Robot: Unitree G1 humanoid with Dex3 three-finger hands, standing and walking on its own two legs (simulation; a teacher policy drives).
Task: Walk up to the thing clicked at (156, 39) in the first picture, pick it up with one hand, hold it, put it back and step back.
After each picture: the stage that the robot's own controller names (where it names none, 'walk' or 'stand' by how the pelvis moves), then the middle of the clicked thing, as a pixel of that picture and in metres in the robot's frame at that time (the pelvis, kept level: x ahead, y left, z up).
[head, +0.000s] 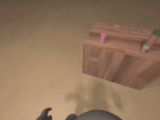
stand; (150, 42) +0.82 -0.57 +0.00
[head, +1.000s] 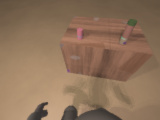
walk; (126, 33) +0.82 -0.30 +0.03
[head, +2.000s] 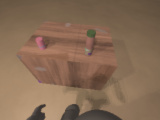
walk; (89, 44) +0.63 +0.08 +0.03
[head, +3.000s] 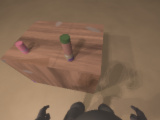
walk; (67, 49) +0.51 +0.22 +0.03
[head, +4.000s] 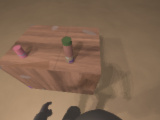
stand; (68, 51) +0.52 +0.20 +0.02
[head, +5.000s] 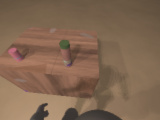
stand; (66, 55) +0.49 +0.21 +0.02
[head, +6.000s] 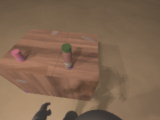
stand; (67, 58) +0.48 +0.20 +0.00
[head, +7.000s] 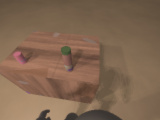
stand; (67, 60) +0.47 +0.21 +0.00
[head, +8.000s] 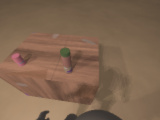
stand; (67, 62) +0.45 +0.21 +0.00
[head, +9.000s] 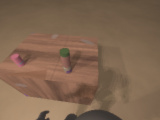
stand; (66, 62) +0.45 +0.21 +0.00
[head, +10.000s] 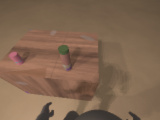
rise first; (66, 59) +0.46 +0.22 +0.00
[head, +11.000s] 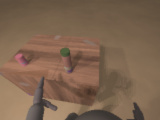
rise first; (67, 62) +0.45 +0.23 +0.00
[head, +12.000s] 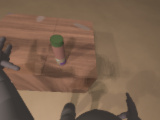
go down; (59, 52) +0.45 +0.21 +0.04
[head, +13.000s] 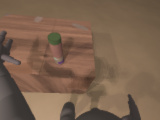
go down; (57, 51) +0.46 +0.22 +0.06
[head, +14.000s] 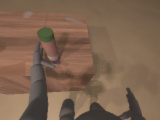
close in; (51, 49) +0.45 +0.23 +0.08
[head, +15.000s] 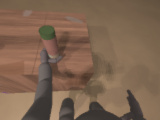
close; (52, 47) +0.46 +0.22 +0.09
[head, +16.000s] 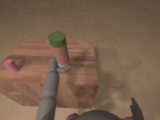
lift; (62, 56) +0.33 +0.17 +0.22
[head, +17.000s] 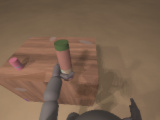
hold; (65, 62) +0.33 +0.17 +0.16
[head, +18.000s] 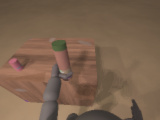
hold; (63, 62) +0.33 +0.17 +0.17
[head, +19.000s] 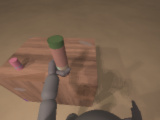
hold; (60, 59) +0.33 +0.19 +0.19
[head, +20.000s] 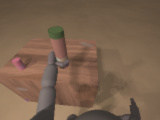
crouch; (60, 50) +0.37 +0.20 +0.22
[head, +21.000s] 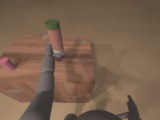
lower; (56, 43) +0.45 +0.21 +0.20
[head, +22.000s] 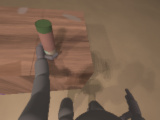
lower; (48, 43) +0.48 +0.23 +0.09
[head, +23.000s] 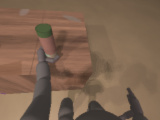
lower; (49, 46) +0.46 +0.22 +0.09
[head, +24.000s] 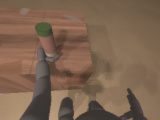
lower; (49, 46) +0.46 +0.23 +0.09
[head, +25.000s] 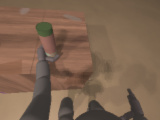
lower; (49, 45) +0.47 +0.22 +0.09
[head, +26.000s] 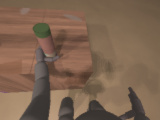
open; (48, 46) +0.46 +0.23 +0.09
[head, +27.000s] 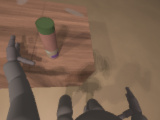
rise; (50, 43) +0.46 +0.22 +0.10
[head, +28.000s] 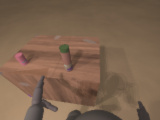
sink last; (66, 59) +0.46 +0.24 +0.05
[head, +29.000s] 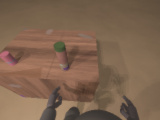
stand; (62, 58) +0.44 +0.23 +0.06
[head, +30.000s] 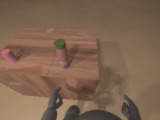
stand; (63, 55) +0.45 +0.23 +0.07
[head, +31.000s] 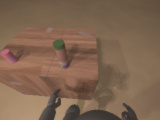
stand; (62, 56) +0.45 +0.23 +0.06
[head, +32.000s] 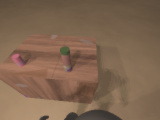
stand; (66, 60) +0.47 +0.22 +0.00
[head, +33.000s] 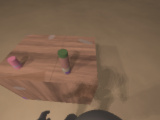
stand; (65, 63) +0.44 +0.22 +0.00
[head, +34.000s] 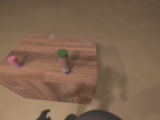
stand; (64, 63) +0.44 +0.22 +0.00
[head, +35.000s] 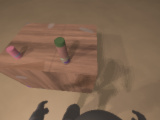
walk; (63, 52) +0.48 +0.24 +0.02
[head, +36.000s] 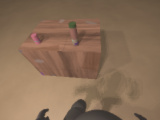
walk; (74, 35) +0.76 +0.24 +0.01
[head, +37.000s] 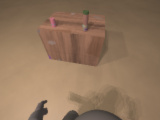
stand; (85, 21) +1.11 +0.15 +0.02
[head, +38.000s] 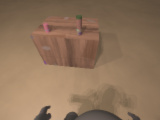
stand; (79, 26) +1.07 +0.20 +0.00
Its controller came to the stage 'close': yes
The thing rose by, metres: 0.23
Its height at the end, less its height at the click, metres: +0.00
